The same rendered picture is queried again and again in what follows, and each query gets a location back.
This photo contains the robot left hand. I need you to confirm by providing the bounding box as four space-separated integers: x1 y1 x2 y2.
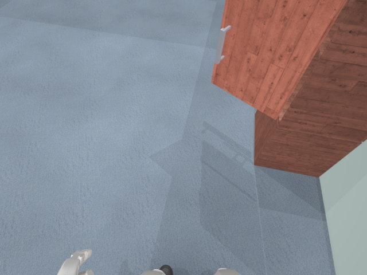
57 249 94 275

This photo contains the handle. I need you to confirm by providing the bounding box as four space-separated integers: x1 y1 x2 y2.
214 25 231 64

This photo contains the cupboard door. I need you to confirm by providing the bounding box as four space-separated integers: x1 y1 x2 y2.
211 0 347 120

